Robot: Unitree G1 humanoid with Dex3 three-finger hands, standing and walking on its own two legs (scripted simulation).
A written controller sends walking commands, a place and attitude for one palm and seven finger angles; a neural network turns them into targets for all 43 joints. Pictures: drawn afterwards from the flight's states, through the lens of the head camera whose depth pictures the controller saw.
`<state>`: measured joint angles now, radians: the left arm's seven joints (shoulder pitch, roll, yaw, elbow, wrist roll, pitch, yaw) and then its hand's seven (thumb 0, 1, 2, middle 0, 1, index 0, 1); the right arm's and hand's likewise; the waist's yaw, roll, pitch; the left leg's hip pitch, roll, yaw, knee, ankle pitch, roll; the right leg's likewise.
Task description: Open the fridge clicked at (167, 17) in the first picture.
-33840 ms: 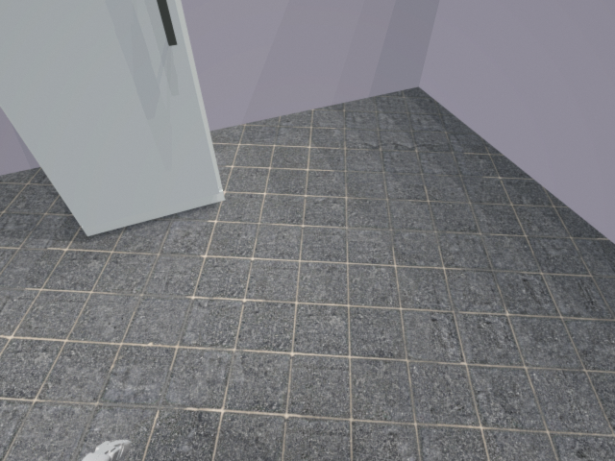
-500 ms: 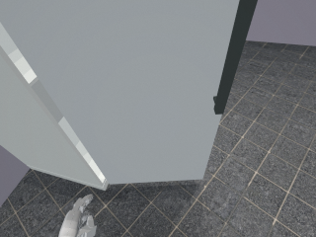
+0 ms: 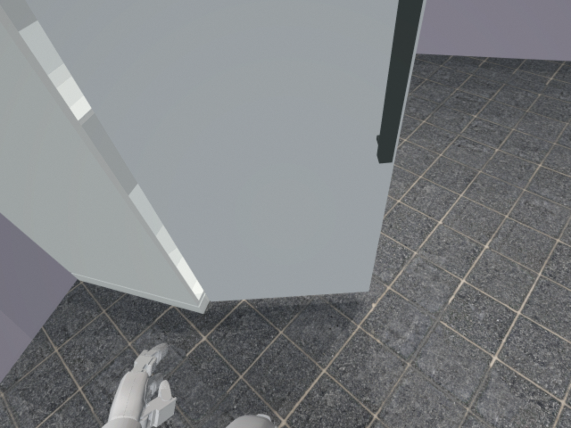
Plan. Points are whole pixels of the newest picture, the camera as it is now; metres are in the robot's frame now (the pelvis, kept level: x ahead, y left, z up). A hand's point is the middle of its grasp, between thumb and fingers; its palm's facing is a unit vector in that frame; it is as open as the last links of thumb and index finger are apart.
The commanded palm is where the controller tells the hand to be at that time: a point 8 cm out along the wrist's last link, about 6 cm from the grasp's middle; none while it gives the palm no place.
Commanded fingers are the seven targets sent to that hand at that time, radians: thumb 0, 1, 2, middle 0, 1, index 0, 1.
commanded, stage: stop stepping back and stand still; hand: right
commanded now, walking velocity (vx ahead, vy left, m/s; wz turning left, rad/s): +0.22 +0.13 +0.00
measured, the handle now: (396, 58) +0.61 -0.15 +0.20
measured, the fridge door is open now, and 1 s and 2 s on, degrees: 72 72 72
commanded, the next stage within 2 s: let the arm hang, fingers relaxed in 0.70 s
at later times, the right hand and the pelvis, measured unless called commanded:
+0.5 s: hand out of the picture +0.14 -0.28 +0.16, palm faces +0.41 +0.84 -0.34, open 7.4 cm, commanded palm +0.08 -0.31 +0.18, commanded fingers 0.00 -0.90 -0.90 0.20 0.30 0.20 0.30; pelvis -0.08 -0.01 +0.01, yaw +3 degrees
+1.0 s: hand out of the picture +0.08 -0.23 -0.10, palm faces +0.01 +0.95 -0.32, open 7.4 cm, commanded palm none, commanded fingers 0.00 -0.90 -0.90 0.20 0.30 0.20 0.30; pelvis -0.10 -0.01 +0.00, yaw +0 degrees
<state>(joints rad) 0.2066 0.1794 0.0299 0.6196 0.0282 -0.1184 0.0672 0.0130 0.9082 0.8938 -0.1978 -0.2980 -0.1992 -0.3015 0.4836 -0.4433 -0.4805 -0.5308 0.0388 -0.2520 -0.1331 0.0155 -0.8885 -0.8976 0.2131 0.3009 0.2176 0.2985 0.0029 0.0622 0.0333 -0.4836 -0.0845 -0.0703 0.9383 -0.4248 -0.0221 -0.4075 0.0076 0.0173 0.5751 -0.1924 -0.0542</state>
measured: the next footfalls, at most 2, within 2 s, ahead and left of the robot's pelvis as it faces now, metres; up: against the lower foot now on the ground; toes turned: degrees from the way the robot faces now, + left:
left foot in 0.20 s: -0.05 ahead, +0.12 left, +0.00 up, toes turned -2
right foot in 0.38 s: +0.00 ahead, -0.10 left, +0.00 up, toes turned +3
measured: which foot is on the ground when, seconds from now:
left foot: up 0.00-0.18, down 0.20-1.00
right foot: down 0.00-0.20, up 0.22-0.36, down 0.38-1.00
